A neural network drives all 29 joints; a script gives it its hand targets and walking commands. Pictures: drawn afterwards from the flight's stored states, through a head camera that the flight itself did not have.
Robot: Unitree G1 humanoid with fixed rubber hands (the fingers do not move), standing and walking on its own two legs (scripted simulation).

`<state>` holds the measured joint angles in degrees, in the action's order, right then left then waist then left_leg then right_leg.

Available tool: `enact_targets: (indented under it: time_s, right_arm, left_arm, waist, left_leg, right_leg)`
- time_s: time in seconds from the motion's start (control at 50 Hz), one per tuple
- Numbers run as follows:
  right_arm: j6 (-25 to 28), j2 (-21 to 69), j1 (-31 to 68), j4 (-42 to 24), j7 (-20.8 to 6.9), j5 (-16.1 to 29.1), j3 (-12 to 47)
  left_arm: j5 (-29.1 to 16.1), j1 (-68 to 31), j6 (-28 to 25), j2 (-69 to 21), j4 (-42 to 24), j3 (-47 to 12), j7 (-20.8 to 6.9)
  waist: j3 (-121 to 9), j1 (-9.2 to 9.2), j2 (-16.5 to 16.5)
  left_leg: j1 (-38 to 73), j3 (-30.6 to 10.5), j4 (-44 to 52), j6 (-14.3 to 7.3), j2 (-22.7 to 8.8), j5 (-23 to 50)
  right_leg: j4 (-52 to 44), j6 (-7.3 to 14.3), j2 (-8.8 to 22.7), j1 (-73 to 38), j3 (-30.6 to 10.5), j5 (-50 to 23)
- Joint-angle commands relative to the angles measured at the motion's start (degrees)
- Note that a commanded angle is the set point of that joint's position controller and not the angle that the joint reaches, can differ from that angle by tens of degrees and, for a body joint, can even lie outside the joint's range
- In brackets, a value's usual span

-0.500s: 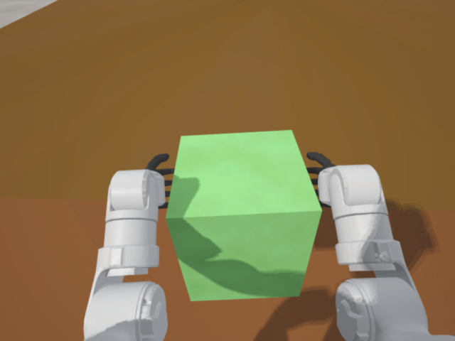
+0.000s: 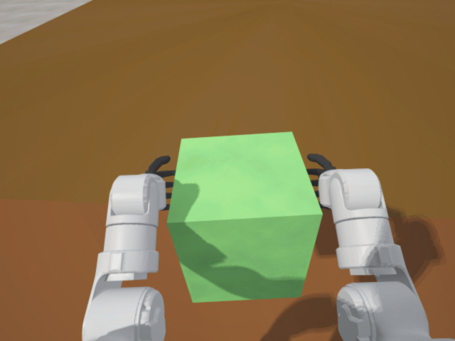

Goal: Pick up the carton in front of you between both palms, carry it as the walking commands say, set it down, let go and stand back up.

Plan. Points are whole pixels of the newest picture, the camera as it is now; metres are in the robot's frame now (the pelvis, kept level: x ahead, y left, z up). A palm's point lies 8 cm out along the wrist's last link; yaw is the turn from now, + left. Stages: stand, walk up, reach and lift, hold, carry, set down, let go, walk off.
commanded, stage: carry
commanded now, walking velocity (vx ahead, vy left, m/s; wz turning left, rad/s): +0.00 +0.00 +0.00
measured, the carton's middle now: (241, 218) +0.34 +0.00 +0.05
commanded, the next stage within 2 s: none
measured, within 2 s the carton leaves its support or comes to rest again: neither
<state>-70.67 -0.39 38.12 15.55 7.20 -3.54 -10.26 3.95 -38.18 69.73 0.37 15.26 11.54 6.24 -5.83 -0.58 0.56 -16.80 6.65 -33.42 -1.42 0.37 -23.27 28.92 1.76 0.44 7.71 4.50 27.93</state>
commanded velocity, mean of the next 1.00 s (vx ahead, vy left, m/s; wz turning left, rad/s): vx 0.00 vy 0.00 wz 0.00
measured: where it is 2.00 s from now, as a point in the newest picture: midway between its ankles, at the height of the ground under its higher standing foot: outside the picture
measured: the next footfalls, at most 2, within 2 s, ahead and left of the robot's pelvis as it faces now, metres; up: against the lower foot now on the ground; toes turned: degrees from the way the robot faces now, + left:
none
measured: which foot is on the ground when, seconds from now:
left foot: down 0.00-1.00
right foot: down 0.00-1.00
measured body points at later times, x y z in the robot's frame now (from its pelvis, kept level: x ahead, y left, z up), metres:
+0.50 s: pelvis -0.03 +0.00 +0.00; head -0.06 +0.00 +0.45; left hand +0.33 +0.15 +0.13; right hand +0.32 -0.15 +0.13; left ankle +0.01 +0.09 -0.73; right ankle -0.06 -0.09 -0.73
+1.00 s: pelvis -0.04 +0.00 +0.00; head -0.07 +0.00 +0.45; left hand +0.32 +0.15 +0.13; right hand +0.31 -0.15 +0.12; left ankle +0.01 +0.09 -0.73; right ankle -0.06 -0.09 -0.73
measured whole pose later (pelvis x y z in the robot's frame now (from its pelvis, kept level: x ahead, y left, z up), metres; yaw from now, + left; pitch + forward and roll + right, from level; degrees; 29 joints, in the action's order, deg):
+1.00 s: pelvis -0.04 +0.00 +0.00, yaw +0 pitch +0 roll +0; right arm -70.9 -0.4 38.7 14.7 7.1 -3.8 -10.6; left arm 4.1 -38.6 70.1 0.3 14.3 11.6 6.3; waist -4.3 -0.3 0.3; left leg -19.0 6.7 -31.3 -1.5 -0.1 -18.8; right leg 28.8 1.9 0.3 10.8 4.9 24.6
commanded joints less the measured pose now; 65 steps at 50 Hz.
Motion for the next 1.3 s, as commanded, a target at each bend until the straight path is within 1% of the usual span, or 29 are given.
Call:
enact_targets:
  time_s: [0.0, 0.22, 0.5, 1.28]
  right_arm:
    - [2.48, 63.96, 43.69, -8.51, -13.67, 24.13, 29.19]
    - [2.33, 64.08, 43.88, -8.26, -13.65, 23.99, 28.82]
    - [2.26, 64.16, 43.99, -8.53, -13.67, 24.02, 28.92]
    - [2.21, 64.3, 43.98, -9.39, -13.82, 24.31, 29.65]
  left_arm:
    - [-23.83, -40.7, -1.2, -63.96, -6.08, -30.12, -12.87]
    - [-24.06, -41.22, -1.06, -64.27, -6.23, -30.05, -12.93]
    - [-24.3, -41.51, -0.99, -64.57, -6.63, -30.31, -12.99]
    - [-24.42, -41.45, -0.88, -64.77, -7.31, -30.89, -13.15]
  waist:
    - [-18.37, 0.26, -0.05]
    - [-18.08, 0.34, -0.09]
    - [-18.27, 0.36, -0.25]
    - [-18.59, 0.43, -0.31]
  left_leg:
    - [9.25, -7.59, 3.06, -2.92, -7.39, 22.3]
    - [8.88, -7.72, 4.29, -2.79, -7.45, 19.57]
    - [8.52, -7.87, 4.95, -2.68, -7.52, 18.27]
    - [8.01, -7.76, 5.12, -2.43, -7.59, 17.33]
  right_leg:
    - [-2.68, 0.89, 6.48, -2.69, -4.87, -22.2]
    - [-3.67, 1.13, 6.53, -1.42, -5.13, -18.9]
    - [-3.91, 1.24, 6.44, -0.34, -5.26, -16.69]
    - [-3.75, 1.35, 6.32, 0.41, -5.4, -16.02]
